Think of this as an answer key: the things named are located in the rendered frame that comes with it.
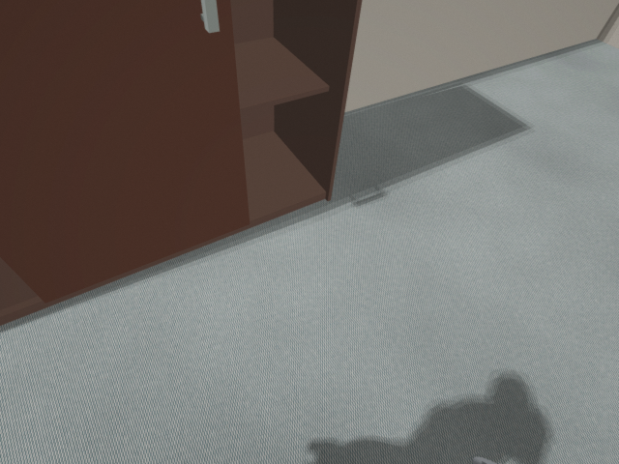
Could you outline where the handle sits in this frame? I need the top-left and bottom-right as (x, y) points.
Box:
(200, 0), (220, 33)

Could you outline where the wardrobe door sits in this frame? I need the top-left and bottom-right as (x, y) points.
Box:
(0, 257), (38, 310)
(0, 0), (250, 303)

